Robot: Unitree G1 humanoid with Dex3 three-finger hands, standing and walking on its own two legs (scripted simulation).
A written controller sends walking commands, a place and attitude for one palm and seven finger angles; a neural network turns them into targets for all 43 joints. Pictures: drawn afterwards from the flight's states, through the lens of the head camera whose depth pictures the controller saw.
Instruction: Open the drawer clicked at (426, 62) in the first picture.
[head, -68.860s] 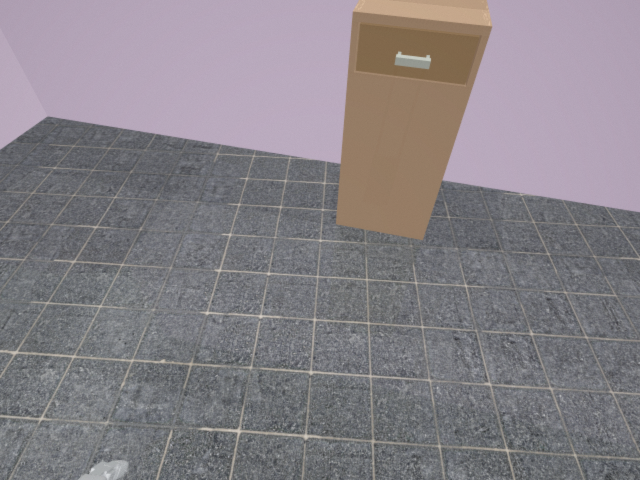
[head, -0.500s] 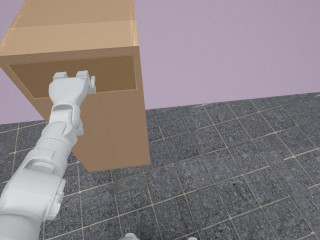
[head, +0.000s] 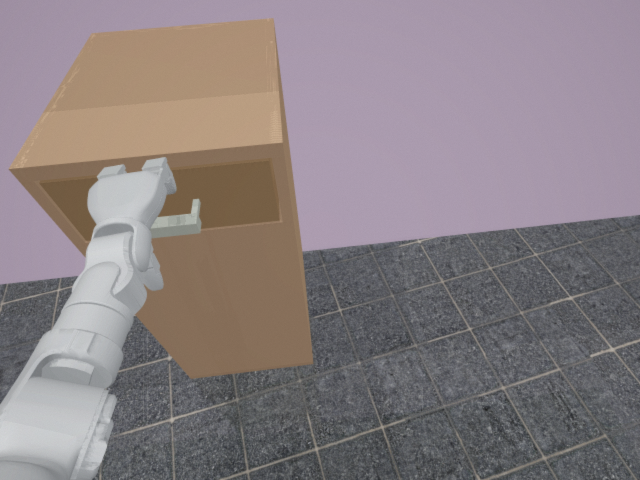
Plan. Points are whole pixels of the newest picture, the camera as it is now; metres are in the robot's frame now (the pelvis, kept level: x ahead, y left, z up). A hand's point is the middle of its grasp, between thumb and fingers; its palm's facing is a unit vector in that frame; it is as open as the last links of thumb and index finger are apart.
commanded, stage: lift the fingers back up to retry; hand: left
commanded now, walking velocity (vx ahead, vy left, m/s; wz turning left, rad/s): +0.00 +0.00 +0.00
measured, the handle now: (168, 216) +0.50 +0.26 +0.02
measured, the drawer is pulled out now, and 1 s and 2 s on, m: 0.00 0.00 0.00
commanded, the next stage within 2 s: re-aim the fingers above the handle in 0.08 s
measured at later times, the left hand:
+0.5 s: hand (135, 242) +0.40 +0.25 +0.08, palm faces -0.06 -0.01 -1.00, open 13.9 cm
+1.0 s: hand (142, 246) +0.41 +0.25 +0.06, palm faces -0.12 -0.02 -0.99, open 13.9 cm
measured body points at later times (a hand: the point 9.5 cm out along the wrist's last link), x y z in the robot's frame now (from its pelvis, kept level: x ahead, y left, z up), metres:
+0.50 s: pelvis +0.00 -0.01 +0.00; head +0.03 -0.04 +0.45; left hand +0.40 +0.25 +0.13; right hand +0.12 -0.27 -0.14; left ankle -0.01 +0.12 -0.73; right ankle -0.05 -0.12 -0.73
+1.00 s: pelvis -0.01 +0.00 +0.00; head +0.03 -0.02 +0.45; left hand +0.41 +0.25 +0.12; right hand +0.04 -0.27 -0.14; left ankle -0.01 +0.12 -0.73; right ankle -0.05 -0.12 -0.73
